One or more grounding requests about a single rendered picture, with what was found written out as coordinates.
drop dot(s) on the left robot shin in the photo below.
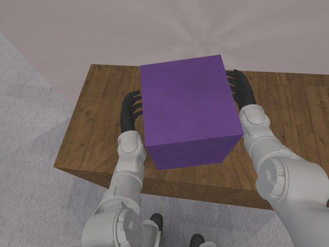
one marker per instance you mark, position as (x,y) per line
(150,222)

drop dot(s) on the carton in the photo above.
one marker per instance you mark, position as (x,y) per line
(189,113)

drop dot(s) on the robot left forearm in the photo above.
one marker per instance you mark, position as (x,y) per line
(127,179)

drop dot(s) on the robot left upper arm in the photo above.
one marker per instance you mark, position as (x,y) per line
(119,227)

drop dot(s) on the right robot foot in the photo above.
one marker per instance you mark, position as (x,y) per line
(196,240)

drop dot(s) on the robot right upper arm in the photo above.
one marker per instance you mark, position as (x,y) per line
(298,192)

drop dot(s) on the robot left hand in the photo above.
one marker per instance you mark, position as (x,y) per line
(127,118)

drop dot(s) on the robot right hand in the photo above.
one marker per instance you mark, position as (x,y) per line
(243,93)

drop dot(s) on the robot right forearm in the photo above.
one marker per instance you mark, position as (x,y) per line
(259,140)

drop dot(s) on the pedestal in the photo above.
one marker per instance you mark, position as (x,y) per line
(296,104)

